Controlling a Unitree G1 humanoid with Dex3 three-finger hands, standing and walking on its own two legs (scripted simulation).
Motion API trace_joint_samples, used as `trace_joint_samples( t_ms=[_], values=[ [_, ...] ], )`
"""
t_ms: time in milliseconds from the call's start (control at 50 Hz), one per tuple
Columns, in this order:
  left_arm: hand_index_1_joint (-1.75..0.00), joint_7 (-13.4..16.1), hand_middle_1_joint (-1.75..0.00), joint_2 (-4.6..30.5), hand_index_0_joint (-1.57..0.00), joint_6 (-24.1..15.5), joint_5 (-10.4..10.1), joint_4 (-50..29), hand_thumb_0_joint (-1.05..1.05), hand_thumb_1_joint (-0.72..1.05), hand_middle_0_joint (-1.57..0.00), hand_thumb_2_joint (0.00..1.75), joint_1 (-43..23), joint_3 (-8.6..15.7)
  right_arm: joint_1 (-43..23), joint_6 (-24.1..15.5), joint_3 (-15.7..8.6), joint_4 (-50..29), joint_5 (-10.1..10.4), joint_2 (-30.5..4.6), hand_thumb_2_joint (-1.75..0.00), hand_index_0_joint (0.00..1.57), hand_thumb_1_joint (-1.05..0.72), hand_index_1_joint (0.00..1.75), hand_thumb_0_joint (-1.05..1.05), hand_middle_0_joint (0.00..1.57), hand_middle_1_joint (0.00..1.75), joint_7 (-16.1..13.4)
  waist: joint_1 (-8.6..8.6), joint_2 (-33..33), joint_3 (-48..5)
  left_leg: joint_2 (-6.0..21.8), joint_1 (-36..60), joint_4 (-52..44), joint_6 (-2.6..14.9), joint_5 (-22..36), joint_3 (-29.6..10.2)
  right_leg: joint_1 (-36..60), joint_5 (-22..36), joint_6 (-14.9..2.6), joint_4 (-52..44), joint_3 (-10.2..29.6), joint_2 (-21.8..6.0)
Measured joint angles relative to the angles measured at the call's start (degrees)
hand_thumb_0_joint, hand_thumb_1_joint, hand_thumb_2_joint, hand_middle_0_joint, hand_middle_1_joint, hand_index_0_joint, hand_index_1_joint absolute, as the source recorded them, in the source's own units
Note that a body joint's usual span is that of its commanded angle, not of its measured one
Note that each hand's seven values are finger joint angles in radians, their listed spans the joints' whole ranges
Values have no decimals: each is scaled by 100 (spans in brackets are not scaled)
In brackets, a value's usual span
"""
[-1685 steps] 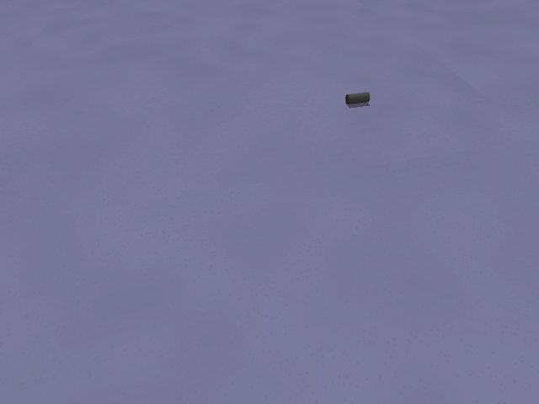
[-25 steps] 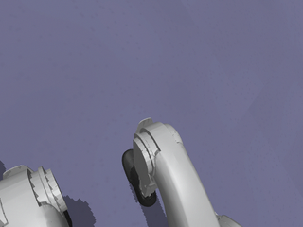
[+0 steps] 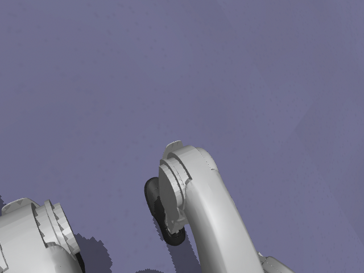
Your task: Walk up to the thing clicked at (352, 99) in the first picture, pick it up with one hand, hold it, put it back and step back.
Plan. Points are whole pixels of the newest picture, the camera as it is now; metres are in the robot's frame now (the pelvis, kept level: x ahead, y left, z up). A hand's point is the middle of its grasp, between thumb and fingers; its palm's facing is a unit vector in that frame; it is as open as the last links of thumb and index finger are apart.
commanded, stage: open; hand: left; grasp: from above
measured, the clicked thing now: out of the picture +0.46 +0.33 -0.28
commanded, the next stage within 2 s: withdraw in 0.30 s
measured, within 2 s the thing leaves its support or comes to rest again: neither
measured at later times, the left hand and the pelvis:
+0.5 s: hand out of the picture +0.45 +0.33 -0.26, palm faces -0.40 -0.22 -0.89, open 13.2 cm; pelvis +0.00 +0.00 +0.01, yaw +0 degrees
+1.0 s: hand out of the picture +0.43 +0.36 -0.09, palm faces -0.48 -0.12 -0.87, open 13.8 cm; pelvis -0.01 +0.00 +0.04, yaw +7 degrees
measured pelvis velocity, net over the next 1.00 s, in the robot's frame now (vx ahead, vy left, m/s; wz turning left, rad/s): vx -0.01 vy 0.00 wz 0.11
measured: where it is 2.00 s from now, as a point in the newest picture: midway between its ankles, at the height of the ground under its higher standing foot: (127, 253)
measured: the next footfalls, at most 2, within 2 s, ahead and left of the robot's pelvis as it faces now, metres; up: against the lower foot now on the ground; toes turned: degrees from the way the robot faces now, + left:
none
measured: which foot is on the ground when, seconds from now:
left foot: down 0.00-1.00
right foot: down 0.00-1.00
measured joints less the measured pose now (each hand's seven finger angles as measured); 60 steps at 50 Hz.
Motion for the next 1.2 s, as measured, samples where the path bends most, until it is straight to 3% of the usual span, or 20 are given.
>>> trace_joint_samples(
  t_ms=[380, 560, 620, 740, 840, 920, 980, 1080, 1200],
  values=[
    [-95, 112, -94, 38, -20, 16, 77, 1, 0, -39, -22, 97, -38, -21, -10, 39, 31, -113, -10, 0, -90, 20, -89, 30, 0, 20, 30, -39, -46, -16, 15, 5, 0, -63, 26, 15, -6, 35, 10, -8, -91, -25, -12],
    [-96, -35, -94, -65, -18, 106, 17, -410, 0, -42, -20, 97, 63, 71, 86, 80, -19, -140, 30, 23, -90, 20, -90, 30, 0, 20, 30, -39, 15, 21, 2, 18, 28, -145, 11, -5, 19, 41, -6, -26, -143, -13, -28],
    [-94, -238, -93, -199, -17, 119, -29, -995, 0, -43, -19, 96, 223, 139, 165, 153, -119, -105, 96, 63, -90, 20, -91, 30, 0, 20, 30, -47, 98, 104, -144, 12, 25, -195, -15, -26, 27, 21, -33, -57, -166, -13, -49],
    [-93, -932, -91, -818, -16, 153, -61, -2444, 0, -45, -19, 96, 869, -204, 248, 599, -480, 118, 371, 185, -90, 20, -91, 30, 0, 20, 30, -60, 450, 572, -914, -7, 7, -378, -39, -105, 132, -37, -166, -136, -234, 51, -131],
    [-93, -1717, -91, -1142, -16, 258, -138, -2672, 0, -45, -18, 96, 1070, -598, 109, 1090, -826, 14, 594, 215, -90, 20, -91, 30, 0, 20, 30, -177, 764, 975, -1415, -11, 123, -605, 55, -61, 402, 43, -236, -101, -312, 260, -197],
    [-94, -2396, -92, -1365, -15, 181, -384, -2819, 0, -45, -17, 97, 980, -899, -46, 1342, -996, -149, 717, 268, -90, 20, -91, 30, 0, 20, 30, -392, 1012, 1052, -1430, -30, 293, -860, 101, 128, 605, 182, -148, -95, -441, 419, -249],
    [-97, -2741, -95, -1510, -13, -17, -443, -2995, -1, -47, -15, 99, 919, -1071, -118, 1465, -1049, -225, 768, 325, -90, 20, -91, 30, 0, 20, 30, -602, 1138, 989, -1381, -47, 397, -1054, 86, 280, 692, 255, -50, -126, -553, 485, -280],
    [-101, -2770, -99, -1627, -11, -432, -244, -3001, -1, -50, -13, 102, 769, -1189, -133, 1617, -1021, -234, 772, 413, -90, 20, -91, 30, 0, 20, 30, -950, 1139, 795, -1379, -70, 434, -1215, 16, 431, 694, 251, 73, -143, -646, 488, -301],
    [-102, -2221, -100, -1464, -9, -633, 298, -2506, 0, -52, -11, 104, 516, -949, -1, 1696, -948, -196, 722, 413, -90, 20, -90, 30, 0, 20, 30, -1167, 875, 683, -1428, -93, 210, -1114, -54, 470, 610, 27, 124, -177, -557, 426, -293]
  ],
)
